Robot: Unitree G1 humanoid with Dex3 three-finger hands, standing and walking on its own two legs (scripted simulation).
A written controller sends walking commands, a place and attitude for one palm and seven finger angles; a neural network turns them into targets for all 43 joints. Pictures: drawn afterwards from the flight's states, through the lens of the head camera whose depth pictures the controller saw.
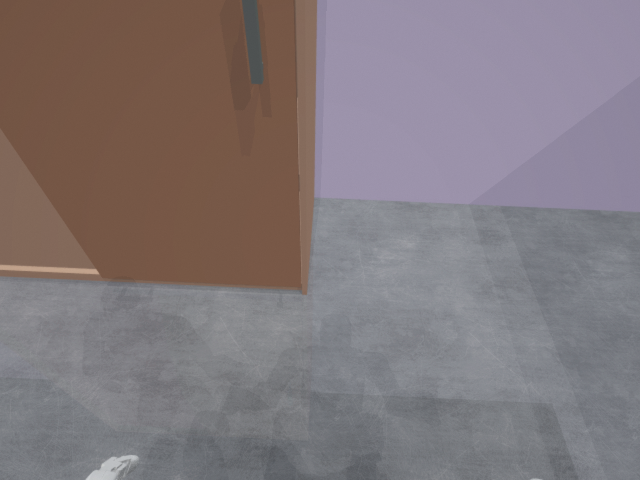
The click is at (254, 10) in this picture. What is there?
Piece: wardrobe's sliding door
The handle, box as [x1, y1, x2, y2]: [242, 0, 263, 83]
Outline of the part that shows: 242,0 251,83 262,83 262,62 260,52 256,0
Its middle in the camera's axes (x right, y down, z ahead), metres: -0.13 -0.40 +0.73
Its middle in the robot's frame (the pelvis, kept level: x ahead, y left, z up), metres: +0.84 +0.19 +0.20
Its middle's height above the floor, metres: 0.96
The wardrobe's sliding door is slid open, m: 0.00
